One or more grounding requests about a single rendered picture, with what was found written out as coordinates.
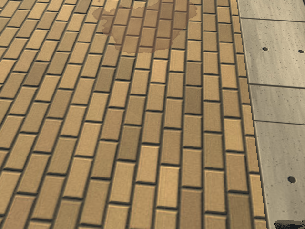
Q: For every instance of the robot right hand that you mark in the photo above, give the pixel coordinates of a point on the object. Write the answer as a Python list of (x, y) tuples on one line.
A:
[(289, 224)]

